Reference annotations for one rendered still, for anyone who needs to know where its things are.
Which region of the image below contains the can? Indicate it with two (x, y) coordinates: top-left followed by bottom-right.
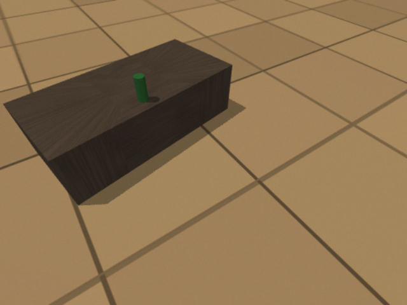
(133, 73), (149, 103)

